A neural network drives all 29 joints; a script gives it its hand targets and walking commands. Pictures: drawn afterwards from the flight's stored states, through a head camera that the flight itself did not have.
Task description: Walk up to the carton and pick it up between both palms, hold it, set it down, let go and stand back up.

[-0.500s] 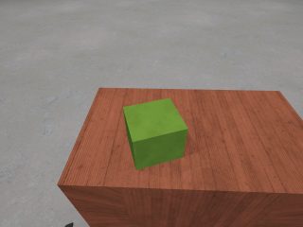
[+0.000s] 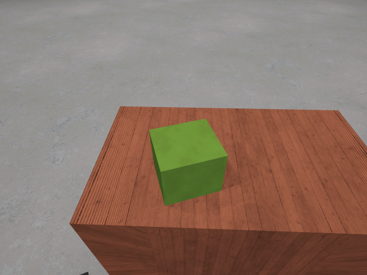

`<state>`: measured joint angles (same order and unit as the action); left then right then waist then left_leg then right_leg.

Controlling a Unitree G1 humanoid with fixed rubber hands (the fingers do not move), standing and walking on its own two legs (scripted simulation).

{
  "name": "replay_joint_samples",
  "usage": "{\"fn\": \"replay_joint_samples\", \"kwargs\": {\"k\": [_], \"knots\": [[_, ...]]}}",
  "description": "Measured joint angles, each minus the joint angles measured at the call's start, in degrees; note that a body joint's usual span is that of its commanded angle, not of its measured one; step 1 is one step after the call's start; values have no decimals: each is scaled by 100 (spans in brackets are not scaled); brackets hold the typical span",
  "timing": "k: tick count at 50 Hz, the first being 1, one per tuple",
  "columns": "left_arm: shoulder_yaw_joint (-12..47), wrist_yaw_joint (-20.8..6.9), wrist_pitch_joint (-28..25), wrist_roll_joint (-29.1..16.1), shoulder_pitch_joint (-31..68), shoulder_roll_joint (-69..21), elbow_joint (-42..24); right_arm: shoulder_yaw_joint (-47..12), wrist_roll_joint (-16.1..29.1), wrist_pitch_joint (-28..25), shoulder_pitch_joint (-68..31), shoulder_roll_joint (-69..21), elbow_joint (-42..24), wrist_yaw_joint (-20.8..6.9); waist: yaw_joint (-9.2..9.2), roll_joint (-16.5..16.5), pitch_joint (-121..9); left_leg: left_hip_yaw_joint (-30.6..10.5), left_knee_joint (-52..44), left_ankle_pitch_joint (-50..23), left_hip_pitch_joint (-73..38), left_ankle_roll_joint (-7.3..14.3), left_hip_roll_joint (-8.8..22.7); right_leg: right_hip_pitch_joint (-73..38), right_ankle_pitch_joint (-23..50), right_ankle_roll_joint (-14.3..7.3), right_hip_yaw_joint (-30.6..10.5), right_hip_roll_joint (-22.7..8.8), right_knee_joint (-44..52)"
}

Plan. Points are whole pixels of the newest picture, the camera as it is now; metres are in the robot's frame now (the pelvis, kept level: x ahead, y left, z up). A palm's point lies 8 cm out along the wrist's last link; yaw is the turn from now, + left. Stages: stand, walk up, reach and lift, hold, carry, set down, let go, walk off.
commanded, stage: stand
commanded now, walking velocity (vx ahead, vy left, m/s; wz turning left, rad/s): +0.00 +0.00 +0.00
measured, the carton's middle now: (186, 160) +0.47 +0.00 -0.06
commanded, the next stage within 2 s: none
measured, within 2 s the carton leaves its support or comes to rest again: neither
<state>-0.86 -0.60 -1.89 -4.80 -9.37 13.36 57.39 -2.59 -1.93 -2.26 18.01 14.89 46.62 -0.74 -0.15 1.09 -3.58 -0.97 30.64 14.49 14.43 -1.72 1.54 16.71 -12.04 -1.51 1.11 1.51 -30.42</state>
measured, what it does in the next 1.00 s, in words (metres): stands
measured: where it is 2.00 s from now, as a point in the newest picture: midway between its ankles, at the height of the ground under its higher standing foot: outside the picture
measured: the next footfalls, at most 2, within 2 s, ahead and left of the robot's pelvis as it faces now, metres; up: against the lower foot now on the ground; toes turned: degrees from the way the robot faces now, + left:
none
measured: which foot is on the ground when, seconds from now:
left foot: down 0.00-1.00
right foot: down 0.00-1.00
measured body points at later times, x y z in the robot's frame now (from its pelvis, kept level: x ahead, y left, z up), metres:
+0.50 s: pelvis +0.00 +0.00 +0.00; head -0.03 -0.01 +0.45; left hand +0.10 +0.26 -0.12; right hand +0.08 -0.25 -0.13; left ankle +0.02 +0.14 -0.73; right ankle +0.05 -0.10 -0.73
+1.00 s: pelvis +0.00 +0.00 +0.00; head -0.02 -0.01 +0.45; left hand +0.10 +0.26 -0.13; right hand +0.08 -0.25 -0.13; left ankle +0.02 +0.14 -0.73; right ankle +0.05 -0.10 -0.73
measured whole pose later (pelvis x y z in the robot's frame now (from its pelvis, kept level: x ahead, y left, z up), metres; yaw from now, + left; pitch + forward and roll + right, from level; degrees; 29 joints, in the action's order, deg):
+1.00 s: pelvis +0.00 +0.00 +0.00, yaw +0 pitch -2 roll +0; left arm -0.9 -0.6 -1.7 -4.8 -9.4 13.4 58.1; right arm -2.6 -1.9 -2.3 18.0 15.0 47.1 -0.7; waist -0.2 1.1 -1.5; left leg -1.0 30.6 14.5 14.4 -1.7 1.5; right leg 16.5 -11.9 -1.5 1.1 1.5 -30.0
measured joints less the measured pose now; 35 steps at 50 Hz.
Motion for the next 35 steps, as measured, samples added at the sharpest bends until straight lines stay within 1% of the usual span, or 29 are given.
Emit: {"fn": "replay_joint_samples", "kwargs": {"k": [35], "knots": [[0, 0, 26, 1, 0, 0, 75, 0, 0, 0, 0, 5, 50, 0, 0, 1, 38, 0, 0, 0, 0, 0, 0, -7, 3, -1, 0, -1, 13]]}}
